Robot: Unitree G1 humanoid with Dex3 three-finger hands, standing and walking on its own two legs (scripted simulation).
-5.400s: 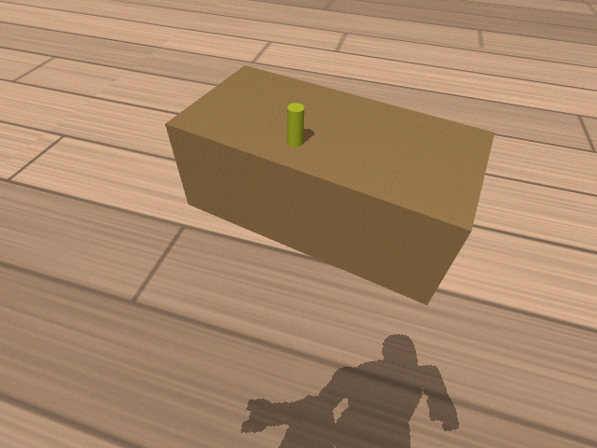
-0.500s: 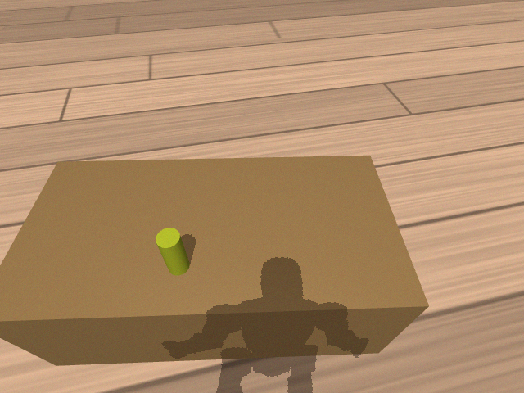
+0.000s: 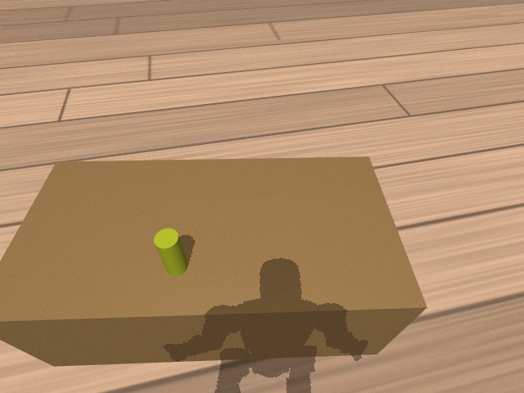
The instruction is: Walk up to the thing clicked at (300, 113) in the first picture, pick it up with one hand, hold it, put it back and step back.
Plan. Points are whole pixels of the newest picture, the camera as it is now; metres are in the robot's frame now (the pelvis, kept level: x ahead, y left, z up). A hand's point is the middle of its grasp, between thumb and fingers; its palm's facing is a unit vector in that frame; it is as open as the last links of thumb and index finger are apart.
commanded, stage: stand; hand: left
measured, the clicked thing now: (172, 253) +0.49 +0.23 -0.26
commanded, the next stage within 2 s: go down in 1.28 s
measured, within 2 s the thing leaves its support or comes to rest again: neither
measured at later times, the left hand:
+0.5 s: hand out of the picture +0.08 +0.26 -0.15, palm faces -0.03 -0.94 -0.35, open 7.4 cm
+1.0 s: hand out of the picture +0.09 +0.26 -0.15, palm faces -0.02 -0.94 -0.35, open 7.4 cm
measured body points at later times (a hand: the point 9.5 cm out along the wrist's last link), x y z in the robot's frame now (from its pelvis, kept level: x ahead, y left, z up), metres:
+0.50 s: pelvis +0.00 +0.00 +0.00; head +0.01 +0.00 +0.45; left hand +0.08 +0.30 -0.13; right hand +0.08 -0.30 -0.14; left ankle -0.01 +0.15 -0.75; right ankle +0.02 -0.12 -0.75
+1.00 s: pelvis +0.01 +0.01 +0.00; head +0.02 +0.00 +0.45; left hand +0.09 +0.31 -0.13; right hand +0.08 -0.30 -0.13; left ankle -0.01 +0.15 -0.75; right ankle +0.02 -0.12 -0.75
